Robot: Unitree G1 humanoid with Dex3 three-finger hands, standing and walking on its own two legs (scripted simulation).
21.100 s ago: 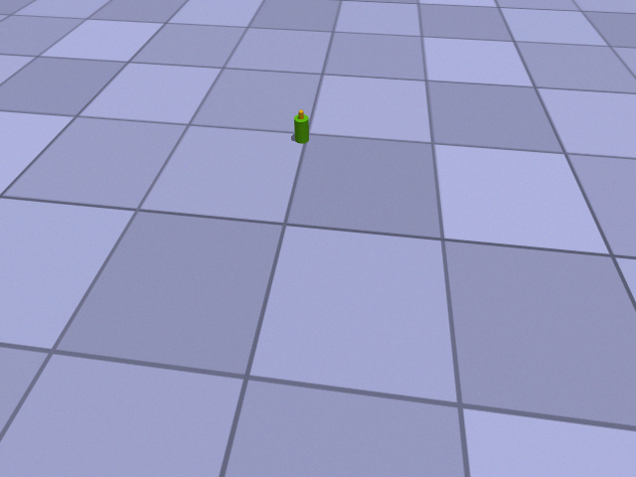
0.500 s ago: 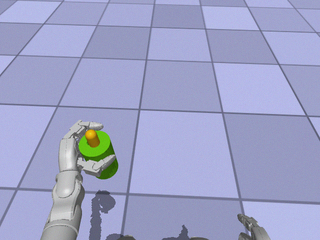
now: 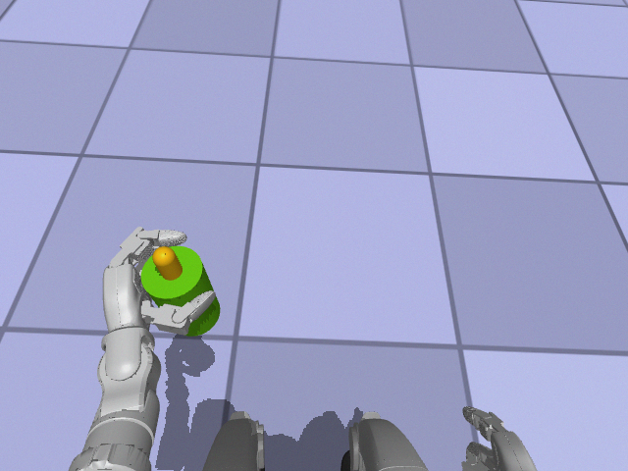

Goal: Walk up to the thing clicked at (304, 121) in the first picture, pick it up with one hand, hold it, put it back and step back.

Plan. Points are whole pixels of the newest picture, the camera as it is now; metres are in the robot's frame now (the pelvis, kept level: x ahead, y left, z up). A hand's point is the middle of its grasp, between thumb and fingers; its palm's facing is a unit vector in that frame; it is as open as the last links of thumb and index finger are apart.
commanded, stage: crouch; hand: left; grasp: from the side
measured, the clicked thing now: (180, 286) +0.35 +0.18 -0.03
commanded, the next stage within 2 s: lower in 1.42 s
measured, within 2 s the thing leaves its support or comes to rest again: neither
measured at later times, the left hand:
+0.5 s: hand (195, 322) +0.38 +0.21 -0.26, palm faces +0.24 -0.97 -0.04, open 10.4 cm
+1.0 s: hand (203, 331) +0.41 +0.23 -0.41, palm faces +0.24 -0.97 -0.03, open 10.4 cm
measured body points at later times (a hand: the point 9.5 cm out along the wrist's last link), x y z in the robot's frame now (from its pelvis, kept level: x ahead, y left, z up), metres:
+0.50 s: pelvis -0.05 +0.00 -0.22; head +0.14 +0.03 +0.19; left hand +0.36 +0.26 -0.25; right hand +0.07 -0.26 -0.35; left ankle +0.04 +0.13 -0.66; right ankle +0.02 -0.13 -0.66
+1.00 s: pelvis -0.07 +0.00 -0.35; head +0.15 +0.04 +0.04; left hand +0.39 +0.28 -0.40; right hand +0.00 -0.28 -0.47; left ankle +0.04 +0.13 -0.66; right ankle +0.02 -0.13 -0.66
